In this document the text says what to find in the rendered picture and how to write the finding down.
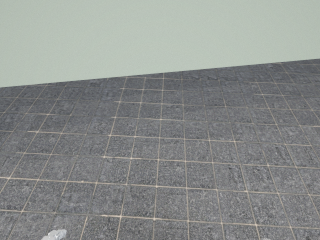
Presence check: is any robot left hand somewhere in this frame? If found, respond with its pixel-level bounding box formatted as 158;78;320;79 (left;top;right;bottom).
41;229;67;240

